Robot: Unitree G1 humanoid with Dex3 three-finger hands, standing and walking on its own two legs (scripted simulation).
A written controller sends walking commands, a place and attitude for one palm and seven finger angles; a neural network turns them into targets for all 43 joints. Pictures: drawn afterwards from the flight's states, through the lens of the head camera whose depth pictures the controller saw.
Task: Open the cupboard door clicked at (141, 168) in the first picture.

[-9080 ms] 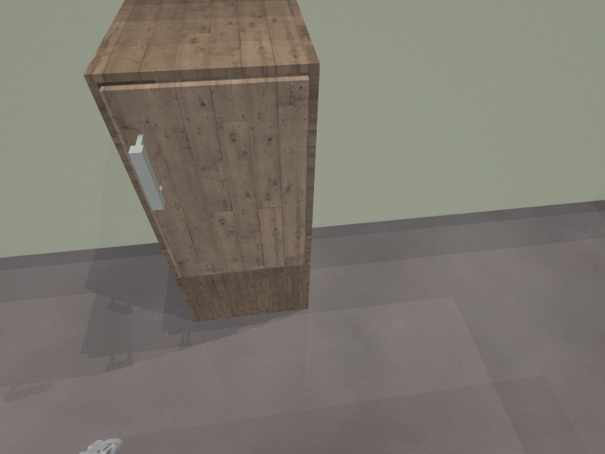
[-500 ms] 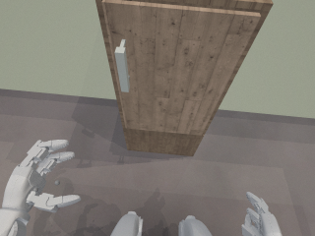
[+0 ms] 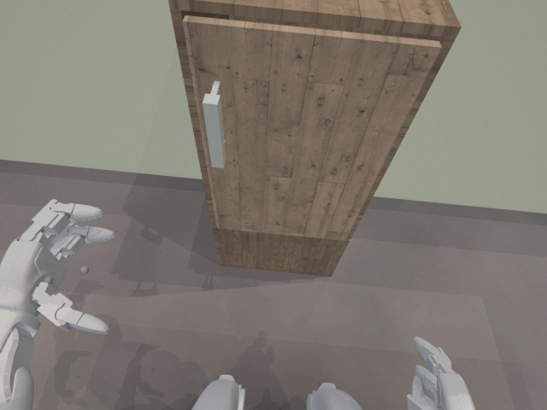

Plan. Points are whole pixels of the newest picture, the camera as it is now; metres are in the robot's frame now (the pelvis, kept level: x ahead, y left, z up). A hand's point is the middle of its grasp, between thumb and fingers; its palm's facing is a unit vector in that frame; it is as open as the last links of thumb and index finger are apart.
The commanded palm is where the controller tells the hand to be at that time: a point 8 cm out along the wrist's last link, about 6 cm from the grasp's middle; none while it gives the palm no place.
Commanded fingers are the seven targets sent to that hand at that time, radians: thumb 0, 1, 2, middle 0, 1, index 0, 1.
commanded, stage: raise the hand with hooked fingers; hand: left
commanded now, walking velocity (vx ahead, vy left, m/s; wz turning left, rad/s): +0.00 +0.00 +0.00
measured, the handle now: (217, 126) +0.57 +0.14 +0.04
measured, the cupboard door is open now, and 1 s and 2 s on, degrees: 0 0 0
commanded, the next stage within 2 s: move the hooked fingers beside the handle in 0.56 s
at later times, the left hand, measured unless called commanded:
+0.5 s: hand (97, 254) +0.30 +0.26 +0.06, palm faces -0.03 -1.00 -0.06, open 14.0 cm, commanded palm +0.27 +0.31 +0.06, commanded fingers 0.00 -0.50 0.30 -0.30 -1.20 -0.30 -1.20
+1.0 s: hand (122, 222) +0.35 +0.24 +0.06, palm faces -0.06 -1.00 -0.03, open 14.0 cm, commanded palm +0.33 +0.29 +0.06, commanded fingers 0.00 -0.50 0.30 -0.30 -1.20 -0.30 -1.20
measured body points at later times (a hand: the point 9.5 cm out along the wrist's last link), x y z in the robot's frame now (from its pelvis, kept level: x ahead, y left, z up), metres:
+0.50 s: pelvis +0.01 -0.01 +0.01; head +0.08 +0.00 +0.45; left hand +0.29 +0.31 +0.06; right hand +0.16 -0.26 -0.07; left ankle +0.01 +0.10 -0.67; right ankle +0.02 -0.12 -0.67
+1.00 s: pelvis +0.00 -0.01 +0.00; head +0.08 +0.01 +0.44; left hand +0.34 +0.29 +0.06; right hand +0.13 -0.27 -0.09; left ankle +0.01 +0.10 -0.67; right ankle +0.02 -0.12 -0.67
